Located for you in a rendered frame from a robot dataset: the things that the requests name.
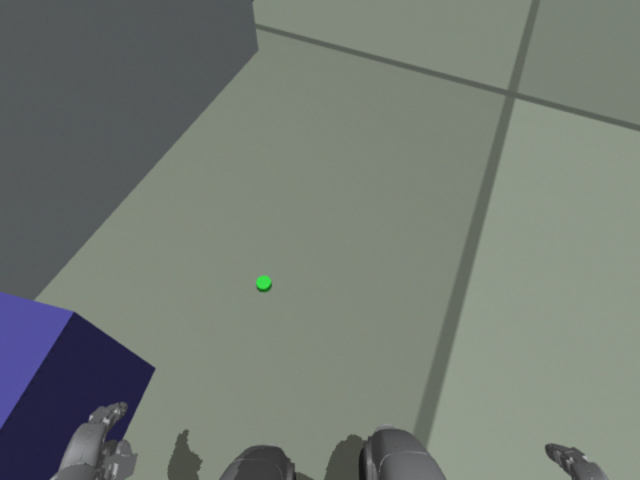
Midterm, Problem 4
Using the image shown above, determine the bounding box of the left robot arm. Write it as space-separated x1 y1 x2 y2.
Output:
50 464 100 480

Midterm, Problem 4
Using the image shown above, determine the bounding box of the left robot hand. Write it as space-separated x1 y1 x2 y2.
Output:
58 402 138 480

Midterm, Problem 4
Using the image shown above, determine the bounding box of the right robot hand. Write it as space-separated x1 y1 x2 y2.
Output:
545 444 609 480

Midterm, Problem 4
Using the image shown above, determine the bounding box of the tin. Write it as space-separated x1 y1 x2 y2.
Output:
256 276 272 292

